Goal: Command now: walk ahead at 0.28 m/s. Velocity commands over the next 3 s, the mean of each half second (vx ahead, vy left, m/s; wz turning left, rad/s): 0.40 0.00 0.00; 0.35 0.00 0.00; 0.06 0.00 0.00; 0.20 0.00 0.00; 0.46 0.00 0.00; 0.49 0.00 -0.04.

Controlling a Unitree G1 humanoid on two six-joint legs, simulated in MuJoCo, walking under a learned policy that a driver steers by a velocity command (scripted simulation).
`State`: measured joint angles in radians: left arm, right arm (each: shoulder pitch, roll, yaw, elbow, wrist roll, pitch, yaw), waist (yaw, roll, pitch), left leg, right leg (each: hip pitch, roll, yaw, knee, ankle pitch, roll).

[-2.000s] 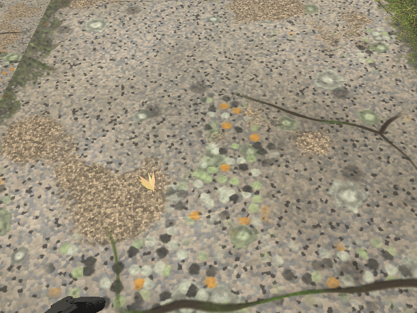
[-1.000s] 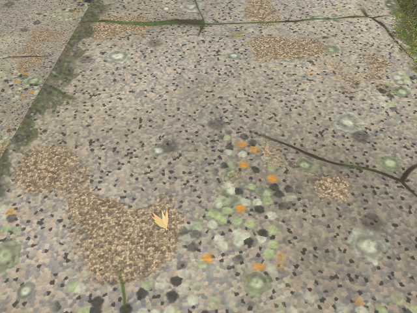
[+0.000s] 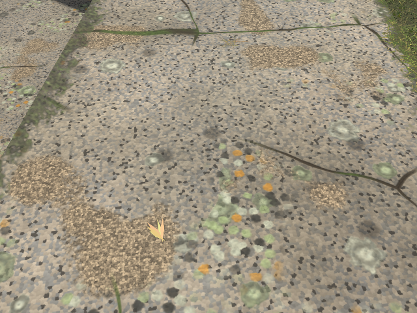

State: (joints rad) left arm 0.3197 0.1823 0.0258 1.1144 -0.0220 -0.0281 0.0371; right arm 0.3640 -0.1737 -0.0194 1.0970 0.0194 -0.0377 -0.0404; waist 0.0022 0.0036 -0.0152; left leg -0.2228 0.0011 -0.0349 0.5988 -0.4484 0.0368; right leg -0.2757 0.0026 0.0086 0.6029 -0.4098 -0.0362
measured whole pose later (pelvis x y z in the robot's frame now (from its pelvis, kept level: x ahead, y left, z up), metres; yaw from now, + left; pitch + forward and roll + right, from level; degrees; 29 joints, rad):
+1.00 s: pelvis +0.45 +0.01 +0.01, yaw +0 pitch +1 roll -3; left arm 0.31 0.23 0.03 1.02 -0.01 -0.06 0.00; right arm 0.09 -0.23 -0.04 0.88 -0.01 -0.08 -0.01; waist 0.06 0.04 0.01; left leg -0.50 0.06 -0.03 0.51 0.03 0.02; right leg -0.08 0.08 -0.05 0.34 -0.28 -0.04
